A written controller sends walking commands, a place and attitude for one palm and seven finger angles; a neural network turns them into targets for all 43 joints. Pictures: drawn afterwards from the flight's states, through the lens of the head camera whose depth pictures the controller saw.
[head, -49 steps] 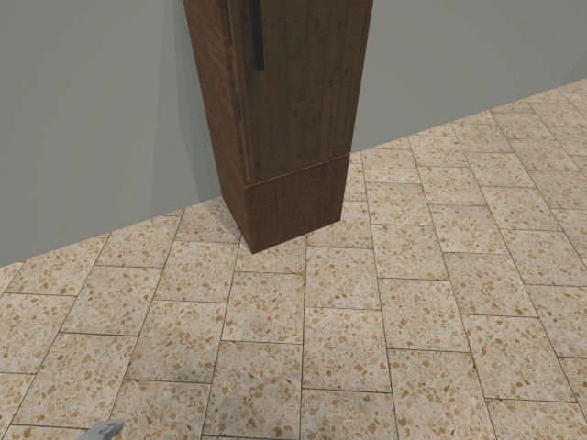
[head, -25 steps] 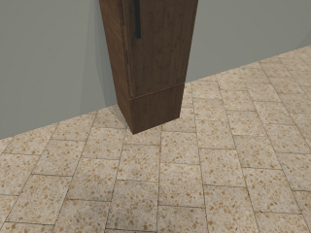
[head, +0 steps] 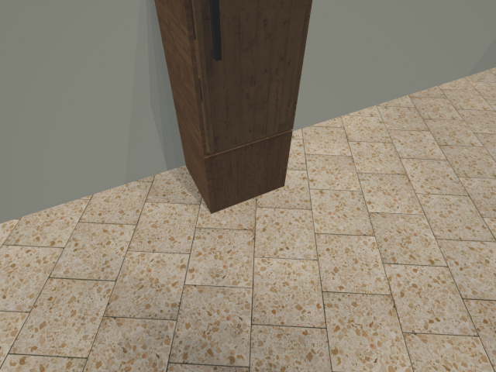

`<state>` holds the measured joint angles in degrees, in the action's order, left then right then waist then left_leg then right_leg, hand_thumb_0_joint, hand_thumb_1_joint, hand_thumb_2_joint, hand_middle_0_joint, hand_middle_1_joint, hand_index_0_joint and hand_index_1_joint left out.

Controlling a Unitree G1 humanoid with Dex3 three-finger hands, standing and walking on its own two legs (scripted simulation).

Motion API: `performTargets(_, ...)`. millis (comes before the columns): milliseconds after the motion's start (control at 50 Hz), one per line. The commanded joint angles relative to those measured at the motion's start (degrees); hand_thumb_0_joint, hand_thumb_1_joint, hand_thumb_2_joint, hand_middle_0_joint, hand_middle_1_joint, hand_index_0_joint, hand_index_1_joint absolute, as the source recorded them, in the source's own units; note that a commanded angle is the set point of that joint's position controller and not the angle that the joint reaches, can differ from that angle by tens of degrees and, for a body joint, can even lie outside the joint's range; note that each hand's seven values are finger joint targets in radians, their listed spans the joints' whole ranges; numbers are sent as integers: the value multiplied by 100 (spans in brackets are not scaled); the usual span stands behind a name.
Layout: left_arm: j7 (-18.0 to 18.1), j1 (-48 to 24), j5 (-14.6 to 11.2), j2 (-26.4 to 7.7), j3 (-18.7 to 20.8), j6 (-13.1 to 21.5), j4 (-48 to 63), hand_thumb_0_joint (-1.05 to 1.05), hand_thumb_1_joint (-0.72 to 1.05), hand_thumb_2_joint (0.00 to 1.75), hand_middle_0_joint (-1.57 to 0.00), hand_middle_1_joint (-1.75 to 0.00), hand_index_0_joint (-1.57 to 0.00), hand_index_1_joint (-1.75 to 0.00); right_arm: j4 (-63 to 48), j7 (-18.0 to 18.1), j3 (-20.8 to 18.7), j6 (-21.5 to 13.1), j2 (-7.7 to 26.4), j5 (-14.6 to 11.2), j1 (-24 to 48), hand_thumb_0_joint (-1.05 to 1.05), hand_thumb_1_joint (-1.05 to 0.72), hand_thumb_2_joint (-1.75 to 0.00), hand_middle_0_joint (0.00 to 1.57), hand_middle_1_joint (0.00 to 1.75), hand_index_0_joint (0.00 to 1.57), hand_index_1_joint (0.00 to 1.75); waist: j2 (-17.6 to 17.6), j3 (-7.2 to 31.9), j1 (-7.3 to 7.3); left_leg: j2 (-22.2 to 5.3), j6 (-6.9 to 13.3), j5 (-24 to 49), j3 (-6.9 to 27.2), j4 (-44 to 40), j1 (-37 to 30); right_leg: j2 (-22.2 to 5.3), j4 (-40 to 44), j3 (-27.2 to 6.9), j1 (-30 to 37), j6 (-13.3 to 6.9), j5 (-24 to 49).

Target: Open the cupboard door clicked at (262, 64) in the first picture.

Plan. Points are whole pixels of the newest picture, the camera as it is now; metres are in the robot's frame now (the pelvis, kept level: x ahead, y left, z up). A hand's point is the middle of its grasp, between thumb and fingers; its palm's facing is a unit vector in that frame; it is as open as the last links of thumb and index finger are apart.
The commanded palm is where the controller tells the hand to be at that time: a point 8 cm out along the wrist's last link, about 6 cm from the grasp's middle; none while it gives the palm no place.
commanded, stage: look at it before walking up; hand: left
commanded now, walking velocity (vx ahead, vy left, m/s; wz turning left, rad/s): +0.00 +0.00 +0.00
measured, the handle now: (213, 27) +0.98 +0.16 +0.14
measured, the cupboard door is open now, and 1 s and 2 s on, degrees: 0 0 0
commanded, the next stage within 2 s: walk to a spot facing it in 0.46 s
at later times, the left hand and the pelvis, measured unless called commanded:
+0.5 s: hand out of the picture +0.08 +0.25 -0.15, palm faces -0.03 -0.94 -0.33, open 7.4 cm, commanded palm none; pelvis +0.01 +0.00 +0.00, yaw +0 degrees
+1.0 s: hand out of the picture +0.07 +0.18 -0.18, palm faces -0.18 -0.94 -0.28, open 7.4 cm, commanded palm none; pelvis -0.01 -0.02 -0.03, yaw -12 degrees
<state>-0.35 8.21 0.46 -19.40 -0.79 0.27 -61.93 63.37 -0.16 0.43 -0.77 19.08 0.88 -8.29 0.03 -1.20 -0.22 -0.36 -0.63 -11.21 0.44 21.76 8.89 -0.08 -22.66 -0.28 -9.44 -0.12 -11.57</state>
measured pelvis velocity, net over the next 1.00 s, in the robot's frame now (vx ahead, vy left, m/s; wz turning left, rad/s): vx -0.01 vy -0.02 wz -0.22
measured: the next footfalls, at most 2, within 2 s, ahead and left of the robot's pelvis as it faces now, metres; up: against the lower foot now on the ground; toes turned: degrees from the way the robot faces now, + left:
left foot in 1.48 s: +0.06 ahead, +0.11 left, +0.00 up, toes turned -26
right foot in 2.00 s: +0.14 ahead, -0.27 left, +0.00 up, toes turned -54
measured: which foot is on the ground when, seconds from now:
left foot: down 0.00-0.96, up 0.98-1.00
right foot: down 0.00-1.00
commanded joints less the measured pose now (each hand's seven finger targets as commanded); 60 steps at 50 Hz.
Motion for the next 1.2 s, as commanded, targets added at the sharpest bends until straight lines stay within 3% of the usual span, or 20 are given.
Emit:
performTargets(0,91,-228,24,-1186,278,123,349,0,90,90,-20,-30,-20,-30,-365,89,-255,-130,1188,-36,299,0,-90,-90,20,30,20,30,5,259,44,-601,226,495,584,-369,-32,-660,444,-618,16,-169,313)
performTargets(560,89,-254,25,-1209,275,127,333,0,90,90,-20,-30,-20,-30,-343,104,-250,-122,1220,-37,387,0,-90,-90,20,30,20,30,-24,254,26,-649,196,729,488,-429,-279,-657,498,-637,60,-169,753)
performTargets(580,85,-276,28,-1175,284,92,353,0,90,90,-20,-30,-20,-30,-355,117,-263,-111,1196,-32,359,0,-90,-90,20,30,20,30,29,190,11,-666,185,703,420,-362,-305,-634,440,-672,-53,-169,815)
performTargets(640,117,75,27,-595,214,-92,369,0,90,90,-20,-30,-20,-30,-360,152,-184,16,529,-22,-29,0,-90,-90,20,30,20,30,-72,186,-10,-695,82,743,116,1,-289,-615,97,-771,-314,-104,1237)
performTargets(660,111,128,34,-607,235,-135,436,0,90,90,-20,-30,-20,-30,-441,168,-215,53,550,-21,-74,0,-90,-90,20,30,20,30,-51,149,-19,-709,81,670,67,84,-281,-577,-7,-833,-454,-111,1261)
performTargets(720,82,177,57,-618,322,-211,656,0,90,90,-20,-30,-20,-30,-657,198,-332,110,644,-12,-142,0,-90,-90,20,30,20,30,41,184,-34,-873,151,499,54,217,-227,-427,-431,-870,-779,-123,1237)
performTargets(780,26,250,60,-479,372,-250,863,0,90,90,-20,-30,-20,-30,-859,219,-437,118,757,-4,-100,0,-90,-90,20,30,20,30,528,205,-7,-1312,392,550,289,52,-177,-100,-1279,-565,-1117,-26,840)
performTargets(800,13,299,61,-401,386,-263,901,0,90,90,-20,-30,-20,-30,-912,220,-478,110,785,-7,-84,0,-90,-90,20,30,20,30,747,234,12,-1593,576,779,424,-32,-134,-3,-1798,-401,-1204,13,200)
performTargets(820,-1,362,63,-301,403,-285,958,0,90,90,-20,-30,-20,-30,-966,217,-507,91,788,-1,-35,0,-90,-90,20,30,20,30,995,231,52,-1886,811,1230,507,-114,-161,57,-2350,-168,-1366,75,-938)
performTargets(840,-9,404,64,-232,426,-310,1010,0,90,90,-20,-30,-20,-30,-1018,211,-523,80,760,8,11,0,-90,-90,20,30,20,30,1129,205,65,-2076,990,1563,495,-134,-116,-10,-2732,-73,-1419,111,-1562)
performTargets(860,-21,463,58,-193,454,-310,1046,0,90,90,-20,-30,-20,-30,-1088,218,-539,73,712,18,89,0,-90,-90,20,30,20,30,1146,229,109,-2151,1025,1799,390,0,22,-167,-2731,-146,-1272,82,-1733)
performTargets(900,-57,891,81,-156,506,-281,1000,0,90,90,-20,-30,-20,-30,-1204,210,-563,98,677,36,350,0,-90,-90,20,30,20,30,834,226,368,-1884,681,1483,-166,735,507,-220,-1919,-7,-599,41,-1078)
performTargets(920,-57,1255,103,-240,562,-230,918,0,90,90,-20,-30,-20,-30,-1236,197,-568,138,579,15,428,0,-90,-90,20,30,20,30,294,266,571,-1486,306,752,-530,1672,951,-302,-939,-172,-43,15,-5)
performTargets(940,27,1358,190,-824,669,-131,937,0,90,90,-20,-30,-20,-30,-1361,160,-493,201,99,-20,208,0,-90,-90,20,30,20,30,-1773,160,524,-500,-194,-1510,-970,3204,2009,-1441,320,-2197,176,-295,1077)
performTargets(960,101,1413,115,-1010,674,-137,1003,0,90,90,-20,-30,-20,-30,-1535,160,-467,225,14,-25,368,0,-90,-90,20,30,20,30,-1914,68,522,-122,-229,-2365,-324,4106,2345,-2075,751,-3387,-205,-791,1882)
performTargets(980,139,1200,89,-924,680,-164,1078,0,90,90,-20,-30,-20,-30,-1470,161,-505,252,106,-40,202,0,-90,-90,20,30,20,30,-1356,150,348,-308,-151,-2010,101,4428,2285,-1978,736,-2892,-191,-1074,978)
performTargets(1000,157,913,86,-722,701,-154,1167,0,90,90,-20,-30,-20,-30,-1413,147,-521,248,111,-22,240,0,-90,-90,20,30,20,30,-1376,46,289,-385,-143,-1676,136,4510,2353,-1656,805,-2854,-412,-936,436)
performTargets(1040,120,620,52,-477,619,-119,1274,0,90,90,-20,-30,-20,-30,-1309,126,-533,233,138,-1,207,0,-90,-90,20,30,20,30,-695,-55,159,-429,-211,-1039,188,4565,2258,-1291,650,-2430,-519,-850,441)
performTargets(1100,128,754,48,-404,639,-69,1250,0,90,90,-20,-30,-20,-30,-1221,134,-526,237,-1,6,1,0,-90,-90,20,30,20,30,-422,404,122,-357,-299,-800,135,4252,2189,-1080,469,-2138,-15,-784,851)
performTargets(1180,111,1032,56,-362,680,-88,1178,0,90,90,-20,-30,-20,-30,-1320,179,-509,243,-59,16,180,0,-90,-90,20,30,20,30,-514,532,272,-255,-360,-905,151,3890,2297,-992,424,-2316,324,-816,1069)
